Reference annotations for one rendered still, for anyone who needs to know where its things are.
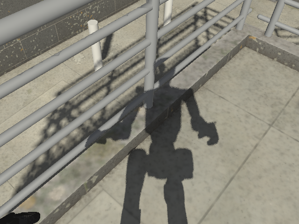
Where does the left robot hand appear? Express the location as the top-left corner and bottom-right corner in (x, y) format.
(0, 212), (40, 224)

